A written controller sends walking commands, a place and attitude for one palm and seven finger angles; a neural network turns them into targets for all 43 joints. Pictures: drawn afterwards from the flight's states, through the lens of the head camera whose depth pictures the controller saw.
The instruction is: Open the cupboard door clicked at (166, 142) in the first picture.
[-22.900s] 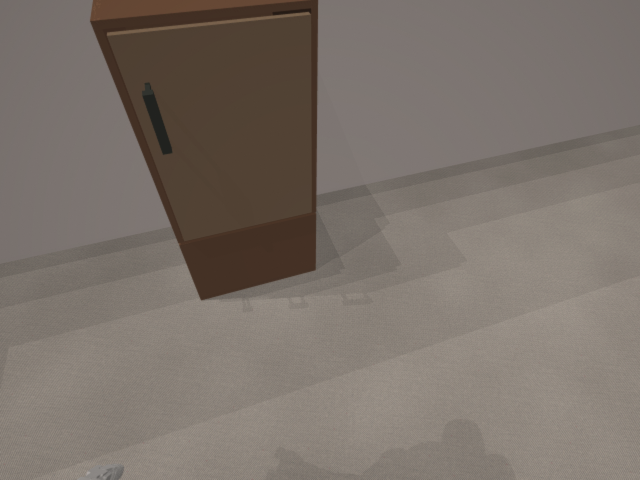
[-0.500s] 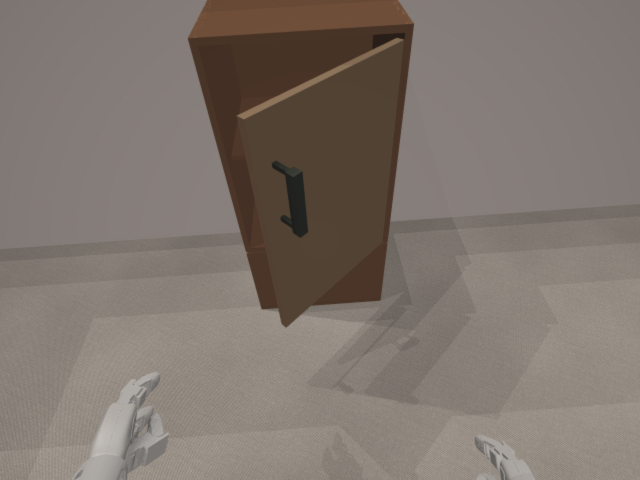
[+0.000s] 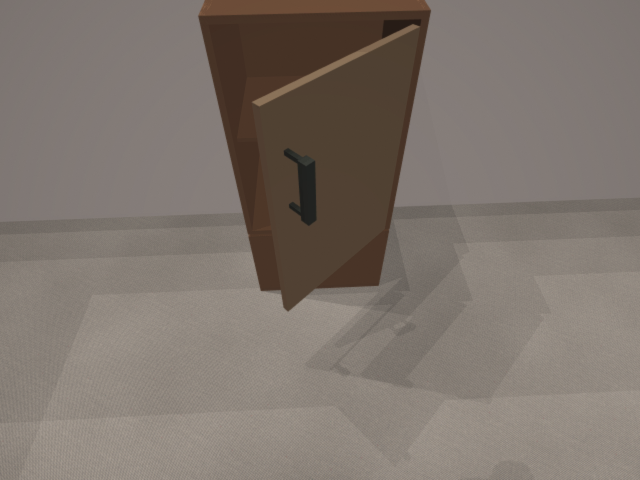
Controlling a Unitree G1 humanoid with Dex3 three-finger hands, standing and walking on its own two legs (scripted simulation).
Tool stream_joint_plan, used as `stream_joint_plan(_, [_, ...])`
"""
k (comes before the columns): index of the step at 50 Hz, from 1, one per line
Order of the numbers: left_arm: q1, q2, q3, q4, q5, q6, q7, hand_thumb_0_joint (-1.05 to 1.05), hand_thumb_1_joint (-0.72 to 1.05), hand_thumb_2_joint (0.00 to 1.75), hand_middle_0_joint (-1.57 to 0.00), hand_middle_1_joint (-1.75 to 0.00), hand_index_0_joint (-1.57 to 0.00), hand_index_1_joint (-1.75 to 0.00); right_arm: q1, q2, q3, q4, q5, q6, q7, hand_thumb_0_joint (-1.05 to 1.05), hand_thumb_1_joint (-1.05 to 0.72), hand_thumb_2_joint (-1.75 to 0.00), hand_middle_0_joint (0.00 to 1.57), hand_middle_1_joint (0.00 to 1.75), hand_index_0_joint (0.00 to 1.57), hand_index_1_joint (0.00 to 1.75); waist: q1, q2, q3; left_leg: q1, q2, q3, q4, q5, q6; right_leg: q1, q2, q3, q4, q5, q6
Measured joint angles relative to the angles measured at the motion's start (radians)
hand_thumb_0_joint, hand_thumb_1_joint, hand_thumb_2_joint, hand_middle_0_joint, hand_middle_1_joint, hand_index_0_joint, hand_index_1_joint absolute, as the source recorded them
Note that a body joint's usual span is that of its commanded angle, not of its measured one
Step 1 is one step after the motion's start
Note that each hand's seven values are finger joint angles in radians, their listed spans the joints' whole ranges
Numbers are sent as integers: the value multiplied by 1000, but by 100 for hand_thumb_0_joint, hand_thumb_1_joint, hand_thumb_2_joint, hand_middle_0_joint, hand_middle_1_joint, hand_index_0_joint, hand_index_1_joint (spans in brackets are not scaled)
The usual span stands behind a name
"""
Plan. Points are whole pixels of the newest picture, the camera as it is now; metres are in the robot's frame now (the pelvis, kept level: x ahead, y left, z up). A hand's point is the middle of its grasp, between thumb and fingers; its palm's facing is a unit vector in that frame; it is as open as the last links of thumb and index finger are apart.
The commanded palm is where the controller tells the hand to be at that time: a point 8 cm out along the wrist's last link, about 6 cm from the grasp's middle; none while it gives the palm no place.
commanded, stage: let the arm hang, fingers relaxed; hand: left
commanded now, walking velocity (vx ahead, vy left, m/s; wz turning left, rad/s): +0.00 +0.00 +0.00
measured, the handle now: (299, 187) +0.59 +0.08 +0.00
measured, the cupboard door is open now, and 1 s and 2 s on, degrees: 43 43 43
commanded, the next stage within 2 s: look to check the result in 0.44 s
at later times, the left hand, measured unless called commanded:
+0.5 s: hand out of the picture -0.03 +0.14 -0.18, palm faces +0.06 -0.99 -0.16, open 7.4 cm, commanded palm none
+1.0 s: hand out of the picture -0.02 +0.13 -0.18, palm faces +0.06 -0.98 -0.17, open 7.4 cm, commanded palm none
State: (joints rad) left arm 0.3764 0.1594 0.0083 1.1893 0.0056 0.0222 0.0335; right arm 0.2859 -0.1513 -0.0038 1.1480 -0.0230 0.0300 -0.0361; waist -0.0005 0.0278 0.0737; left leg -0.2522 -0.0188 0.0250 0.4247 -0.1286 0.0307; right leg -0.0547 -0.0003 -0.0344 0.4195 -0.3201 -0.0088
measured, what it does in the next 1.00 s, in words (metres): stands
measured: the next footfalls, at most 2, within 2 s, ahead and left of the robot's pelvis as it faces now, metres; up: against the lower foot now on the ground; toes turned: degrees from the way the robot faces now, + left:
none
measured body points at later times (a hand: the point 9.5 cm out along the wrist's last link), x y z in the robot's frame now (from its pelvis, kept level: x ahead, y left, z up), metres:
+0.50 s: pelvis +0.00 -0.01 +0.00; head +0.00 -0.02 +0.45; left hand -0.03 +0.19 -0.16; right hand -0.03 -0.21 -0.17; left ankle +0.07 +0.10 -0.74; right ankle -0.06 -0.11 -0.74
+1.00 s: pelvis +0.02 -0.02 +0.00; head +0.02 -0.03 +0.45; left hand -0.02 +0.18 -0.16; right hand +0.01 -0.24 -0.17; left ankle +0.07 +0.10 -0.74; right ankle -0.06 -0.11 -0.74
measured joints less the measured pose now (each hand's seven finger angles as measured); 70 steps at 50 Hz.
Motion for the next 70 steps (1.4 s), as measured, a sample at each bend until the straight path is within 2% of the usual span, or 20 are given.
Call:
stream_joint_plan(11, [-51,-56,-2,-33,2,-15,4,0,91,90,-19,-30,-20,-30,13,43,-3,6,-6,-5,2,0,-91,-90,20,30,20,30,-11,-8,-41,-10,0,2,7,3,-4,-23,-1,2,36,-12,-4])
stream_joint_plan(18, [-57,-72,2,-45,2,-21,6,0,90,90,-20,-30,-20,-30,24,53,-8,3,-7,-9,1,0,-91,-90,20,30,20,30,-15,-15,-48,-17,5,-2,17,-2,-9,-28,5,-1,41,-16,-10])
stream_joint_plan(38, [-17,-54,6,-21,-2,-21,12,0,91,90,-19,-30,-20,-30,7,39,-6,7,-2,-13,-6,0,-91,-90,20,30,20,30,-4,-19,-17,-7,18,-11,26,-24,-24,-1,19,-7,16,-22,-23])
stream_joint_plan(59, [-55,-52,3,-39,-2,-27,10,0,90,90,-19,-30,-20,-30,-20,19,-1,7,-3,-16,-9,1,-92,-90,20,30,20,30,-2,-24,-23,16,26,-13,12,-34,-39,27,29,-7,-12,-24,-36])
stream_joint_plan(64, [-49,-51,23,-55,3,-9,5,0,90,90,-20,-30,-20,-30,-29,16,-16,-5,-3,-2,-14,1,-92,-90,20,30,20,30,7,-16,-16,-4,52,8,61,-65,-46,6,48,18,16,-33,-43])
stream_joint_plan(70, [-49,-31,56,-76,10,20,-6,0,90,90,-20,-30,-20,-30,-45,4,-43,-49,-4,11,-20,0,-91,-90,20,30,20,30,6,-25,-2,-33,84,50,148,-123,-49,-38,68,65,95,-68,-47])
